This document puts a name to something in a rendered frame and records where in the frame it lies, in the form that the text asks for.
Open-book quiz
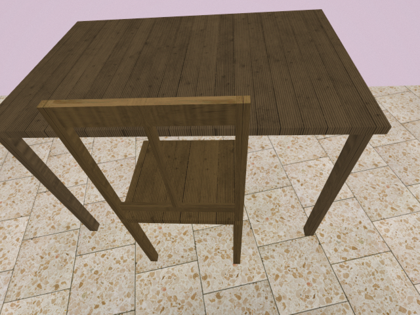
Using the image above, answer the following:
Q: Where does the table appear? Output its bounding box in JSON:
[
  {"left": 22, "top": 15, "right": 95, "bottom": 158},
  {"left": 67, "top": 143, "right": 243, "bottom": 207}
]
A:
[{"left": 0, "top": 9, "right": 392, "bottom": 236}]

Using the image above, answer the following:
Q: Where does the chair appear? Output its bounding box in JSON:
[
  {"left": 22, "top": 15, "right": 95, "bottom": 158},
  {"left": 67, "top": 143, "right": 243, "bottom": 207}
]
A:
[{"left": 37, "top": 96, "right": 251, "bottom": 264}]

